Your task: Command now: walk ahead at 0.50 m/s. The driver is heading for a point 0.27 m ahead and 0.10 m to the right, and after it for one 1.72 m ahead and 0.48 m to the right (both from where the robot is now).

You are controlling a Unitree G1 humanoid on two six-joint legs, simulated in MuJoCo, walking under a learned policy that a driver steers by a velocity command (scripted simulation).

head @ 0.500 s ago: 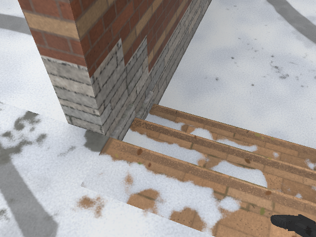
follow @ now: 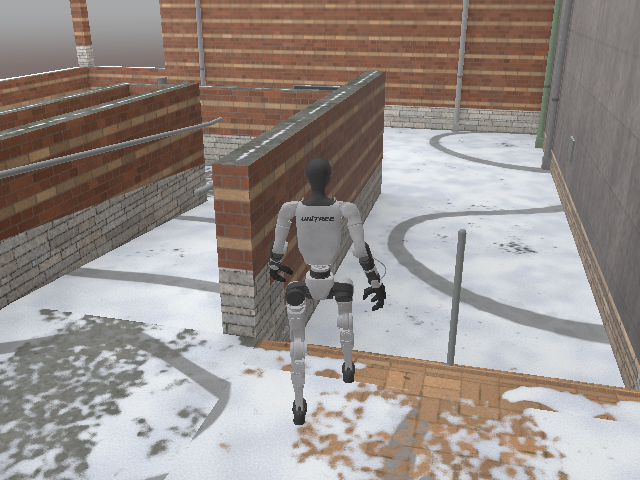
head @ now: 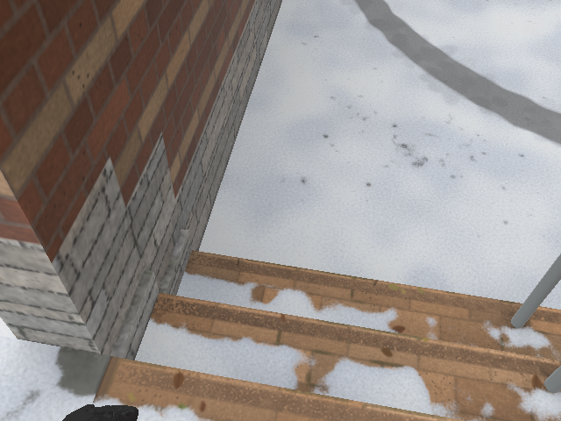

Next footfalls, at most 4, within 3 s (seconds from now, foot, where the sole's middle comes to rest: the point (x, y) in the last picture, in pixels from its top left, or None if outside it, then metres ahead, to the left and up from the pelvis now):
0.12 right None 0.25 -0.14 -0.78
0.52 left None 0.26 0.10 -0.78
1.40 left None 0.32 0.10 -0.78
1.82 right None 0.46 -0.15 -0.78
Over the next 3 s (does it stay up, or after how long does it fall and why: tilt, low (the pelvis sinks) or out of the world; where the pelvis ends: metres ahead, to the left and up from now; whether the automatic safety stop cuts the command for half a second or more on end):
stays up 0.97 -0.15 -0.38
